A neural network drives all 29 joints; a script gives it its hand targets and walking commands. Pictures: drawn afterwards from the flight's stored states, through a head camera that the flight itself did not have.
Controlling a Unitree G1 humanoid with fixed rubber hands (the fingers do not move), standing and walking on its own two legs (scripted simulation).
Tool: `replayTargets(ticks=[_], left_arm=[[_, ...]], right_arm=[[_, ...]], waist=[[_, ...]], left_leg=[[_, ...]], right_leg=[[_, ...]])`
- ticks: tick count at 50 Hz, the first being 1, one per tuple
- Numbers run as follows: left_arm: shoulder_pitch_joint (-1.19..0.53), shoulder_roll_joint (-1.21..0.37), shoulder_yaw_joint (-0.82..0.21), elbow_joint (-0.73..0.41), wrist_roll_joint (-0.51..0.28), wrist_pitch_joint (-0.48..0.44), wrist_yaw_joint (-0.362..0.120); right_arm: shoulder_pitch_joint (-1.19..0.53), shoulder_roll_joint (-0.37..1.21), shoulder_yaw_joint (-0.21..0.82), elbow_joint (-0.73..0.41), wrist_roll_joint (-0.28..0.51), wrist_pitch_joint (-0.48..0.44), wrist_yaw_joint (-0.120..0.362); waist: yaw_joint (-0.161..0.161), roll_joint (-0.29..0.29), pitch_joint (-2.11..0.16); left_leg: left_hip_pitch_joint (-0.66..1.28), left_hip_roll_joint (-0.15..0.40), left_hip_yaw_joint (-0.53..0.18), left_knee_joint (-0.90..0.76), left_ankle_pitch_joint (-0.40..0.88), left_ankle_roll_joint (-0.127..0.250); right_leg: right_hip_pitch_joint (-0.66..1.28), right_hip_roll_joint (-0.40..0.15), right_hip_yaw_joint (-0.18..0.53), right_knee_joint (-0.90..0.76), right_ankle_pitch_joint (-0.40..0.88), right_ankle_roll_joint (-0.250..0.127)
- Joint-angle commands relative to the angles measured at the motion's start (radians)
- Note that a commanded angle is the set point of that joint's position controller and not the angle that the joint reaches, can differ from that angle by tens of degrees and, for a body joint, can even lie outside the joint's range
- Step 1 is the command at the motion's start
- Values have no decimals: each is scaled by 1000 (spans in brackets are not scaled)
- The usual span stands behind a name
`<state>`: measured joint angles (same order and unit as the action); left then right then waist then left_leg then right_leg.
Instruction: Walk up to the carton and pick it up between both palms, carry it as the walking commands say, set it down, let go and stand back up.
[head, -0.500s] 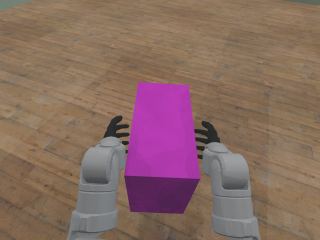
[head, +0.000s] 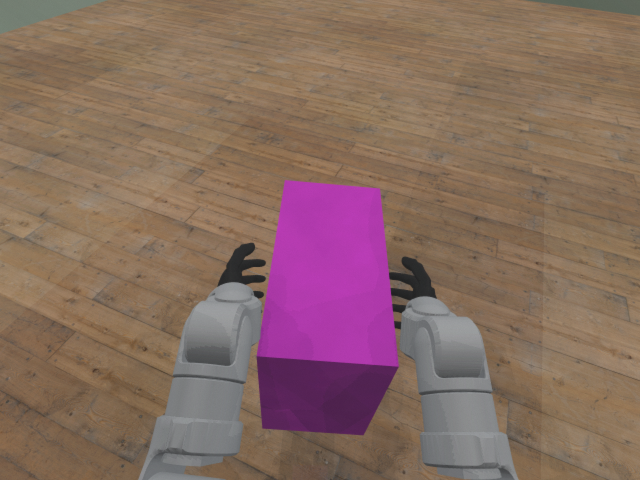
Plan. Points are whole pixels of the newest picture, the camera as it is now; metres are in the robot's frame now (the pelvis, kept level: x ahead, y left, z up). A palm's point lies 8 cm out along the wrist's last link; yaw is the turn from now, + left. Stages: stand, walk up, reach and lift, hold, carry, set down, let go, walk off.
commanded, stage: carry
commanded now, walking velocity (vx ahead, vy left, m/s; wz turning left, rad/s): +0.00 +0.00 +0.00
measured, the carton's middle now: (323, 304) +0.37 +0.00 -0.01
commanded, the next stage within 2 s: none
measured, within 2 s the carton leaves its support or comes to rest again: neither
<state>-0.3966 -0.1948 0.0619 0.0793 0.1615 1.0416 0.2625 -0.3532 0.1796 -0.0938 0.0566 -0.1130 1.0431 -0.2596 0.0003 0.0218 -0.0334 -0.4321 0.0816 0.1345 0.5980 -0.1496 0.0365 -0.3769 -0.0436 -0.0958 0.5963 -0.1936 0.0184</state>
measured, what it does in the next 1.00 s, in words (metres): stands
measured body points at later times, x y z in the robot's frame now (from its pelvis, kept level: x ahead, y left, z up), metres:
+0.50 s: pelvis +0.05 -0.01 +0.00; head +0.07 -0.01 +0.45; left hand +0.38 +0.10 +0.06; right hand +0.37 -0.13 +0.05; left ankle +0.11 +0.11 -0.72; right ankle +0.08 -0.13 -0.72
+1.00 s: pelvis +0.04 +0.00 +0.00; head +0.05 -0.01 +0.45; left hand +0.37 +0.11 +0.08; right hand +0.36 -0.13 +0.05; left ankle +0.11 +0.11 -0.72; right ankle +0.08 -0.13 -0.72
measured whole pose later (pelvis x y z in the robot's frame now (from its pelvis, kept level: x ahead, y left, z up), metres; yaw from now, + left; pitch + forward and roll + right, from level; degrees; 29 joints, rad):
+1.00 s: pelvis +0.04 +0.00 +0.00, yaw +0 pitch +2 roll -1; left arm -0.39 -0.19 0.06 0.06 0.14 1.00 0.26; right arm -0.35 0.18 -0.10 0.07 -0.12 1.02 -0.26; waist 0.00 0.02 -0.03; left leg -0.43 0.08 0.13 0.60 -0.20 0.03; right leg -0.38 -0.05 -0.10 0.60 -0.25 0.01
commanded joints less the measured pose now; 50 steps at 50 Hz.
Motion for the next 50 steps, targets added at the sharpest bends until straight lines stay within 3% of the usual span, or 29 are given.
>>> replayTargets(ticks=[1,3,6,9,11,15,18,24,34,39,43,50], left_arm=[[-424,-860,-325,-11,-215,-98,-220],[-460,-877,-347,-70,-245,-113,-224],[-500,-907,-370,-155,-289,-125,-220],[-468,-909,-366,-156,-289,-121,-213],[-428,-865,-326,-66,-246,-129,-219],[-434,-894,-367,-169,-291,-134,-216],[-414,-897,-374,-176,-290,-130,-218],[-386,-920,-391,-202,-300,-120,-223],[-335,-951,-399,-223,-310,-88,-224],[-311,-930,-371,-181,-289,-78,-222],[-315,-947,-383,-234,-309,-69,-215],[-307,-933,-360,-211,-297,-66,-211]], right_arm=[[-388,902,326,7,157,-96,218],[-423,921,345,-47,186,-112,220],[-458,938,367,-128,224,-123,215],[-441,931,366,-144,224,-118,207],[-411,897,334,-56,185,-125,213],[-427,925,376,-163,228,-130,207],[-411,932,385,-170,231,-125,207],[-412,953,413,-221,248,-118,209],[-454,975,457,-313,287,-97,207],[-447,957,437,-273,275,-89,205],[-462,974,455,-327,300,-81,198],[-465,962,438,-301,290,-78,194]], waist=[[-1,-14,-300],[0,-16,-310],[1,-16,-358],[2,-15,-386],[3,-23,-394],[4,-37,-443],[4,-37,-481],[2,-42,-517],[3,-46,-508],[4,-42,-489],[4,-32,-472],[5,-37,-440]], left_leg=[[61,62,-184,-227,-398,34],[61,64,-185,-228,-376,34],[97,68,-169,-211,-242,34],[130,68,-156,-185,-134,33],[144,70,-155,-174,-113,35],[191,69,-131,-125,72,32],[226,71,-121,-91,192,28],[251,76,-111,-65,290,23],[246,82,-115,-86,216,23],[229,85,-125,-106,141,26],[206,88,-135,-131,62,29],[172,89,-146,-164,-41,32]], right_leg=[[-27,-78,110,-141,-356,-52],[-18,-76,104,-135,-332,-51],[31,-67,93,-121,-201,-50],[59,-74,94,-116,-113,-53],[61,-82,99,-114,-97,-57],[96,-97,98,-98,48,-56],[123,-106,89,-72,142,-52],[153,-107,82,-50,229,-50],[138,-98,79,-65,137,-51],[120,-93,85,-79,68,-55],[107,-92,86,-89,-3,-57],[95,-89,91,-104,-65,-57]])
